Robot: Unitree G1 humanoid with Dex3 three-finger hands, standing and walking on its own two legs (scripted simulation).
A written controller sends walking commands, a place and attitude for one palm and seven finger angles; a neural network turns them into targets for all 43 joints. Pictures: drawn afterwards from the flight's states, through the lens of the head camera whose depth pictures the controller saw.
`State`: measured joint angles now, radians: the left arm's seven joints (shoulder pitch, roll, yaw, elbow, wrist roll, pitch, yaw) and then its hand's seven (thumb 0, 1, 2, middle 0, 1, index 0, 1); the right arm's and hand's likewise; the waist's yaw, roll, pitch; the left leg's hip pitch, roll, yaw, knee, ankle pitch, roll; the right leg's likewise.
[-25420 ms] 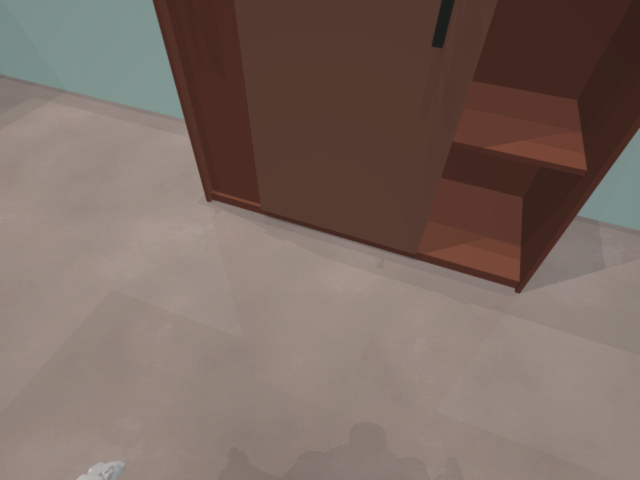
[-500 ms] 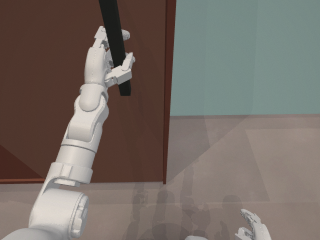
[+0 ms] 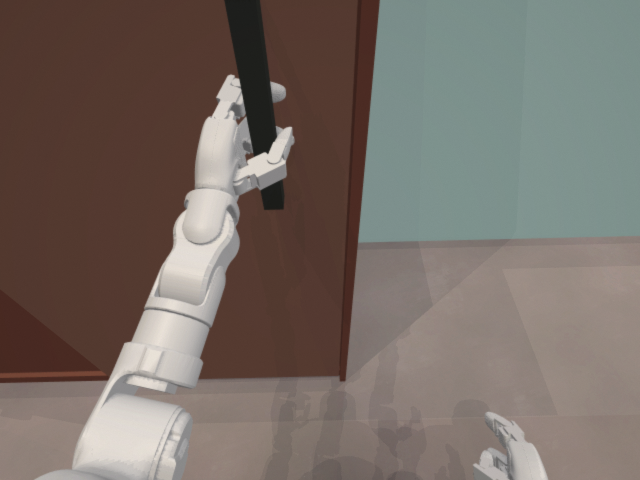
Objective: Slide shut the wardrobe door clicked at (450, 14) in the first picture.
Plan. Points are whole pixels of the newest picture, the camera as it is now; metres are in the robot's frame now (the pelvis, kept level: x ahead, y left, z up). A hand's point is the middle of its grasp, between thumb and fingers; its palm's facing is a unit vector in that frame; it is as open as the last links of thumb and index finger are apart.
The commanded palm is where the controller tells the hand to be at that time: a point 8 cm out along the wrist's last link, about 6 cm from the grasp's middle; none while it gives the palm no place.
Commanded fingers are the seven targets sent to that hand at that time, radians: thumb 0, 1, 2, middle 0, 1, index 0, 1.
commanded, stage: stop walking and hold the door there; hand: left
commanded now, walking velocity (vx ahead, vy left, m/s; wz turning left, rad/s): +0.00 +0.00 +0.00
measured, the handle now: (263, 109) +0.47 +0.07 +0.23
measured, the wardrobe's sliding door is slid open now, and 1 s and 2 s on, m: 0.00 0.00 0.00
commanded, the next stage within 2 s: loosen the grip on the handle in 0.46 s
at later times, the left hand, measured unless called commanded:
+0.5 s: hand (274, 160) +0.41 +0.06 +0.20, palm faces -0.15 -0.98 -0.10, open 7.1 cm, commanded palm +0.40 +0.09 +0.20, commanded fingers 0.00 0.90 0.90 -0.45 -1.40 -0.45 -1.40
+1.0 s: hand (268, 154) +0.42 +0.06 +0.20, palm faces -0.13 -0.98 -0.13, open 13.2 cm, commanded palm +0.41 +0.12 +0.21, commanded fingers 0.00 -0.55 0.20 -0.28 -1.18 -0.28 -1.18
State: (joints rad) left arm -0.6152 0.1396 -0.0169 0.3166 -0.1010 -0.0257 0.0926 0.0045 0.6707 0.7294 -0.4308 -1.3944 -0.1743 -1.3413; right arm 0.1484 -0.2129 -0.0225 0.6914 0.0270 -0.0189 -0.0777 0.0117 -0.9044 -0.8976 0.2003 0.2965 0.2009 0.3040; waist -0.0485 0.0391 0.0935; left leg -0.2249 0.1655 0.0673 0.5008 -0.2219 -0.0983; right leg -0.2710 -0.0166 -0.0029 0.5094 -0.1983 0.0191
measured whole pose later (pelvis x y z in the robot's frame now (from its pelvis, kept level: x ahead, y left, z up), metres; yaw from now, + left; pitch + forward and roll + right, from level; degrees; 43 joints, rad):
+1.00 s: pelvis -0.04 +0.01 -0.01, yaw -3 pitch +1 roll +2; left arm -0.91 0.22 0.10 0.94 -0.05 -0.33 -0.03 -0.01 -0.40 0.28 -0.48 -1.32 -0.33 -1.31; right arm 0.36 -0.25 0.00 0.74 0.03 -0.19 0.00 0.01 -0.90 -0.90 0.20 0.30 0.20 0.30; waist -0.08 -0.04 -0.01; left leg -0.38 0.03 0.00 0.58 -0.26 -0.04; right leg -0.47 -0.05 0.08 0.61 -0.17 0.03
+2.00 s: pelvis +0.00 +0.01 -0.01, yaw -5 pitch +2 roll +1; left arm -0.57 0.30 0.20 0.48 -0.19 -0.15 -0.22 -0.01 -0.55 0.20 -0.38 -1.16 -0.25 -1.15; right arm 0.29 -0.27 0.03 0.65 0.04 -0.21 -0.08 0.01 -0.90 -0.90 0.20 0.30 0.20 0.30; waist -0.03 0.02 -0.04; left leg -0.33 0.03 -0.05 0.60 -0.30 -0.06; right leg -0.42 -0.02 0.07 0.61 -0.22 0.04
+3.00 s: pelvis +0.04 +0.02 +0.00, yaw -2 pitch -4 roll +0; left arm 0.08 0.21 0.15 -0.46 -0.24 0.45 -0.07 -0.01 -0.55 0.20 -0.25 -1.15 -0.25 -1.15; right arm 0.17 -0.23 0.08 0.62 0.04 -0.13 -0.08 0.02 -0.90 -0.90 0.20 0.30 0.20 0.30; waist 0.08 0.06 -0.08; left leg -0.16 0.03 -0.10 0.57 -0.35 -0.05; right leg -0.22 -0.04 0.02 0.57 -0.29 0.04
